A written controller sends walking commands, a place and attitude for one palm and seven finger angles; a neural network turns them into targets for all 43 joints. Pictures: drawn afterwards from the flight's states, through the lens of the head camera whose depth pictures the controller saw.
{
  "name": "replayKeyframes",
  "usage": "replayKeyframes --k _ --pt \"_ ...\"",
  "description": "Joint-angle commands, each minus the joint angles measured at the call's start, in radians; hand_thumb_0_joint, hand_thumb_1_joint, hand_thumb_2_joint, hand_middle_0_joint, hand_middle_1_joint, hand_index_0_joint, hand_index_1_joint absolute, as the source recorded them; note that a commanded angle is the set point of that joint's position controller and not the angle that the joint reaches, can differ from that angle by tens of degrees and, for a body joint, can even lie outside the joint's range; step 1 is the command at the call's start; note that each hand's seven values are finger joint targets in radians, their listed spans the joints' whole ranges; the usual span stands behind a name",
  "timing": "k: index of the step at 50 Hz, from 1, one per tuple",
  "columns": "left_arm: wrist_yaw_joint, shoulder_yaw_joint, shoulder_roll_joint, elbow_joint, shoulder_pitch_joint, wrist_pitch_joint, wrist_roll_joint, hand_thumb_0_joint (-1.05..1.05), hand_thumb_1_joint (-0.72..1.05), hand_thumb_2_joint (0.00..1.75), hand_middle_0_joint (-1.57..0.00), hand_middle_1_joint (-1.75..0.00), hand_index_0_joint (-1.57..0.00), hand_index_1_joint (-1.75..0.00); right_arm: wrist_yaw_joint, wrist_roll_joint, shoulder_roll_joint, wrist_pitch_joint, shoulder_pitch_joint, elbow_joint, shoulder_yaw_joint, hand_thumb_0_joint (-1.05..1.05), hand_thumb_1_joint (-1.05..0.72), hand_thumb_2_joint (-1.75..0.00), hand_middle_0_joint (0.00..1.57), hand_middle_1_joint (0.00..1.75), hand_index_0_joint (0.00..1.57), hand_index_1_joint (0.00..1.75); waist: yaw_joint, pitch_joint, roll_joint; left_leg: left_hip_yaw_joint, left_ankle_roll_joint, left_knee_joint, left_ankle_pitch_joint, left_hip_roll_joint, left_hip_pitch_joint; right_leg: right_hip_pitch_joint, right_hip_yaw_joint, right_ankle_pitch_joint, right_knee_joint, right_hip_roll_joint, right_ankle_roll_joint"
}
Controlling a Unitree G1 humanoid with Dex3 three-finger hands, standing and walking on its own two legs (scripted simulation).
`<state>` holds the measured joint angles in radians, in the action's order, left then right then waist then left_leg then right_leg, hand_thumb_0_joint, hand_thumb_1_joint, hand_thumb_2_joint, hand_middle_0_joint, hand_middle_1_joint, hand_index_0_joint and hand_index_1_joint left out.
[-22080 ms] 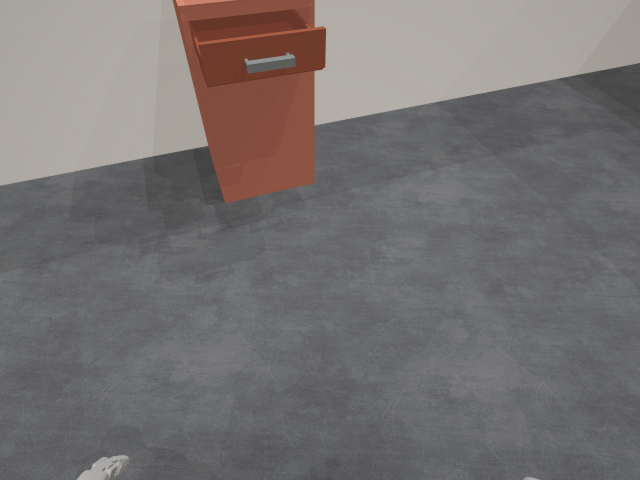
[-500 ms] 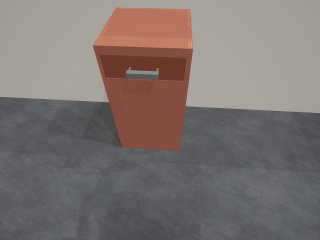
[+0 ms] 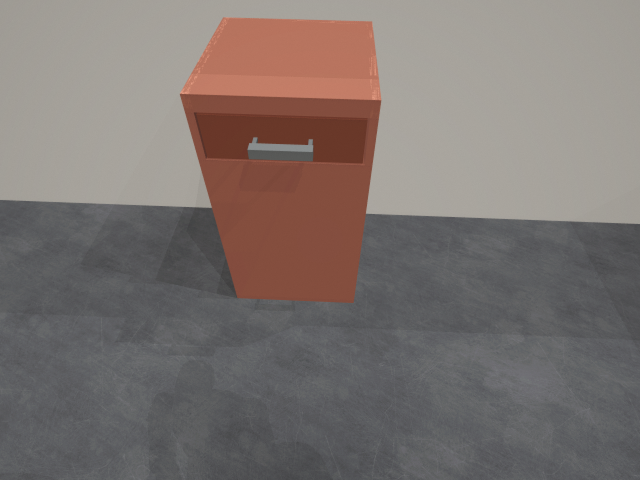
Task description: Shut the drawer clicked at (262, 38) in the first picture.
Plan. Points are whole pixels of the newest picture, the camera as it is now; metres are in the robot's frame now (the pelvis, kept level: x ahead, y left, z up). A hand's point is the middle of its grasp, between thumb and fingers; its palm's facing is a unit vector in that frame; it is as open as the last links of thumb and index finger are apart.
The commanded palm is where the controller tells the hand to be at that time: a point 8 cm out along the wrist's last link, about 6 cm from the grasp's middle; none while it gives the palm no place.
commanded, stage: look to check the result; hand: left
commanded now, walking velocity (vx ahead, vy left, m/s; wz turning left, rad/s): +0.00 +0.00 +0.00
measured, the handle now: (281, 146) +0.81 +0.13 -0.06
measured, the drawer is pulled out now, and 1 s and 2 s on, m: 0.00 0.00 0.00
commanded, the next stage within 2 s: stand and wait in 0.54 s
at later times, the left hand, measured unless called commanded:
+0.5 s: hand out of the picture -0.01 +0.16 -0.18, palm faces +0.06 -0.98 -0.16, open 7.4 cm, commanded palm none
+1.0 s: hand out of the picture +0.01 +0.16 -0.17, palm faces +0.06 -0.98 -0.18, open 7.4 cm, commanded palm none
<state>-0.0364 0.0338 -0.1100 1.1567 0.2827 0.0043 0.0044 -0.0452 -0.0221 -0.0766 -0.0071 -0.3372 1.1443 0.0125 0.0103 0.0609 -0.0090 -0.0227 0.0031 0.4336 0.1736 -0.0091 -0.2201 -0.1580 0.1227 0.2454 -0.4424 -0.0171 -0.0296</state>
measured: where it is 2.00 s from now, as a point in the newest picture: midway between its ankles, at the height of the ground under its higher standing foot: outside the picture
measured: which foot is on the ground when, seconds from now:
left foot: down 0.00-1.00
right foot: down 0.00-1.00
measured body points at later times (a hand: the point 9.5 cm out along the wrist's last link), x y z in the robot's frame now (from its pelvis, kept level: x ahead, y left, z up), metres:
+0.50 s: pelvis +0.01 +0.00 +0.00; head +0.02 +0.00 +0.45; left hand -0.02 +0.21 -0.16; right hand -0.01 -0.20 -0.16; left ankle +0.04 +0.12 -0.74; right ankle +0.00 -0.10 -0.74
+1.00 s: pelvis +0.02 -0.01 +0.00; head +0.03 -0.01 +0.45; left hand +0.00 +0.21 -0.16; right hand -0.01 -0.21 -0.17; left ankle +0.04 +0.12 -0.74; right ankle +0.00 -0.10 -0.74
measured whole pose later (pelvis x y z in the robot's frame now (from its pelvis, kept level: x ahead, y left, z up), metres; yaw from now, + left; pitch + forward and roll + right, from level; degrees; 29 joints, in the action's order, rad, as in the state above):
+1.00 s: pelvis +0.02 -0.01 +0.00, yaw +0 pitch -2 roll +0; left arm -0.04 0.03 -0.11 1.16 0.27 0.01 0.00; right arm -0.04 -0.02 -0.11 0.00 -0.29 1.15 0.01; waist 0.01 0.07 -0.01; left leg -0.02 -0.01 0.41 0.19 -0.01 -0.19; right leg -0.13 0.12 0.26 -0.42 -0.01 -0.03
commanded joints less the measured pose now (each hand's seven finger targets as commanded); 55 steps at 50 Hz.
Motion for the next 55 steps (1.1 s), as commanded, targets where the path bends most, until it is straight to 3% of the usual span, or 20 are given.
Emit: replayKeyframes --k 1,9,15,22,55 --pt "-0.007 0.009 -0.079 -0.014 0.097 0.003 0.005 0.00 0.90 0.90 -0.20 -0.30 -0.20 -0.30 -0.002 0.001 -0.084 0.005 -0.077 -0.020 0.013 0.00 -0.90 -0.90 0.20 0.30 0.20 0.30 -0.010 0.057 -0.003 0.080 0.027 -0.092 0.024 -0.081 -0.026 -0.054 -0.096 0.039 0.115 -0.089 -0.025" --pt "-0.006 0.009 -0.078 -0.012 0.099 0.006 0.006 0.00 0.90 0.90 -0.20 -0.30 -0.20 -0.30 -0.001 0.001 -0.086 0.008 -0.067 -0.022 0.013 0.00 -0.90 -0.90 0.20 0.30 0.20 0.30 -0.007 0.040 -0.011 0.081 0.031 -0.100 0.021 -0.083 -0.011 -0.051 -0.102 0.022 0.113 -0.091 -0.020" --pt "-0.007 0.005 -0.081 -0.009 0.098 0.007 0.006 0.00 0.90 0.90 -0.20 -0.30 -0.20 -0.30 0.001 0.002 -0.087 0.005 -0.058 -0.019 0.012 0.00 -0.90 -0.90 0.20 0.30 0.20 0.30 -0.003 0.063 -0.003 0.072 0.027 -0.093 0.016 -0.079 -0.005 -0.072 -0.107 0.035 0.125 -0.094 -0.020" --pt "-0.008 0.005 -0.085 -0.007 0.097 0.013 0.006 0.00 0.90 0.90 -0.20 -0.30 -0.20 -0.30 0.000 0.002 -0.094 0.009 -0.044 -0.018 0.011 0.00 -0.90 -0.90 0.20 0.30 0.20 0.30 -0.004 0.031 0.000 0.067 0.026 -0.077 -0.054 -0.083 0.024 -0.048 -0.107 -0.016 0.123 -0.099 -0.019" --pt "-0.006 0.007 -0.101 -0.014 0.075 0.011 0.003 0.00 0.90 0.90 -0.20 -0.30 -0.20 -0.30 0.000 0.001 -0.106 0.009 -0.033 -0.002 0.007 0.00 -0.90 -0.90 0.20 0.30 0.20 0.30 -0.004 0.047 -0.002 0.063 0.019 -0.080 -0.063 -0.081 0.027 -0.028 -0.108 -0.019 0.141 -0.102 -0.022"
